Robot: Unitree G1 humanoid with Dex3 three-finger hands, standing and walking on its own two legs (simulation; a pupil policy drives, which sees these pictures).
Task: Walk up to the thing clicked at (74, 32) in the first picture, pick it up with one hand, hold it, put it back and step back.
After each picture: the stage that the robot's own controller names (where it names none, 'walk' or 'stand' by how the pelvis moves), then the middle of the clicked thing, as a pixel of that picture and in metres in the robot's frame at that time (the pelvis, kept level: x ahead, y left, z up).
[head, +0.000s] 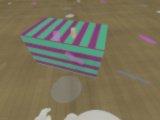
stand; (73, 32) +1.02 +0.29 -0.06
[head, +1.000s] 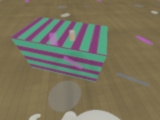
walk; (72, 35) +0.91 +0.26 -0.05
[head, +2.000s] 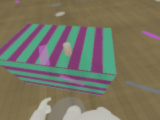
stand; (67, 49) +0.60 +0.25 -0.03
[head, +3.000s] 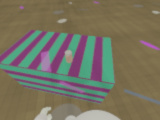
stand; (68, 56) +0.57 +0.24 -0.06
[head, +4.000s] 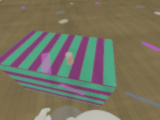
stand; (69, 58) +0.55 +0.23 -0.07
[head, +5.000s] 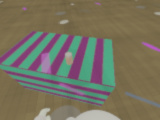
stand; (69, 58) +0.56 +0.24 -0.06
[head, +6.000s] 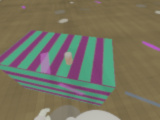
stand; (68, 58) +0.55 +0.24 -0.07
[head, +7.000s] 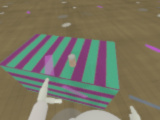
rise first; (72, 60) +0.55 +0.23 -0.06
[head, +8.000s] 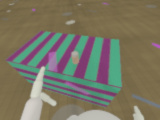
go down; (75, 57) +0.57 +0.21 -0.06
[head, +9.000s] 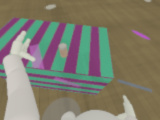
go down; (63, 50) +0.58 +0.21 -0.04
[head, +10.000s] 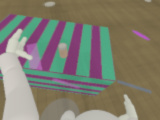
go down; (63, 50) +0.55 +0.20 -0.03
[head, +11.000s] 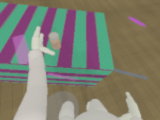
close in; (55, 41) +0.57 +0.22 +0.01
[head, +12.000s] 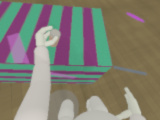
lift; (54, 38) +0.58 +0.20 +0.03
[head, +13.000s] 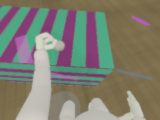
lift; (58, 45) +0.53 +0.20 +0.03
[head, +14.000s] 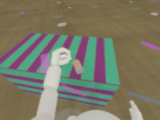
lift; (77, 66) +0.48 +0.13 -0.04
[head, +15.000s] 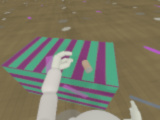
close; (86, 66) +0.54 +0.06 -0.07
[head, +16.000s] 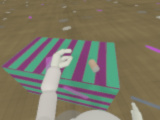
stand; (93, 65) +0.55 +0.00 -0.08
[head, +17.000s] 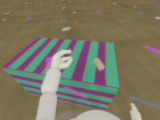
stand; (98, 63) +0.59 -0.05 -0.08
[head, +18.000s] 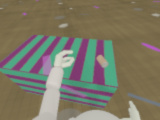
stand; (102, 61) +0.60 -0.09 -0.08
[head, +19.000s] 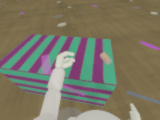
crouch; (105, 58) +0.64 -0.13 -0.08
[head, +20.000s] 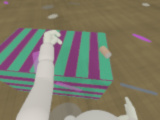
lower; (105, 52) +0.66 -0.17 -0.08
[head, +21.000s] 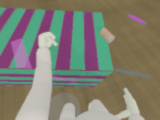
lower; (107, 35) +0.68 -0.21 -0.01
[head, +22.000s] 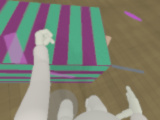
lower; (105, 42) +0.72 -0.28 -0.17
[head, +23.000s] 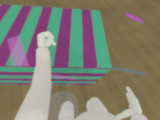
lower; (103, 58) +0.81 -0.44 -0.67
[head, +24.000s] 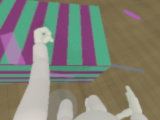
rest; (102, 55) +0.82 -0.44 -0.66
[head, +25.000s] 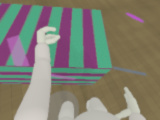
open; (104, 58) +0.80 -0.45 -0.67
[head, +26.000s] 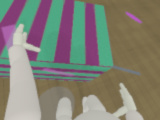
sink last; (102, 56) +0.81 -0.46 -0.66
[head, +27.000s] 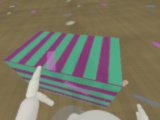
sink last; (123, 83) +0.76 -0.47 -0.71
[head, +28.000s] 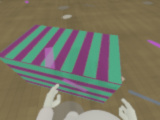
stand; (120, 80) +0.76 -0.49 -0.72
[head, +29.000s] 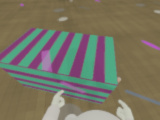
stand; (117, 80) +0.77 -0.47 -0.74
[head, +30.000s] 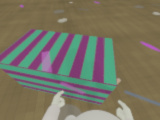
stand; (116, 81) +0.76 -0.48 -0.74
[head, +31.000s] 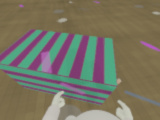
stand; (117, 82) +0.75 -0.48 -0.74
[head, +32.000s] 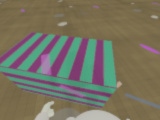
stand; (117, 85) +0.74 -0.49 -0.74
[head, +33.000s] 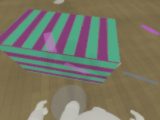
walk; (117, 64) +0.91 -0.50 -0.73
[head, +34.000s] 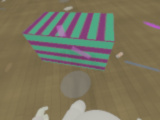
walk; (119, 55) +1.22 -0.46 -0.73
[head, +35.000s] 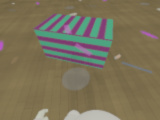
stand; (117, 56) +1.36 -0.52 -0.73
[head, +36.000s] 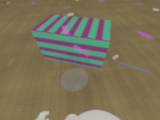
stand; (115, 57) +1.35 -0.52 -0.75
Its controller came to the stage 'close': yes
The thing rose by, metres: 0.01
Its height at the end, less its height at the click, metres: -0.68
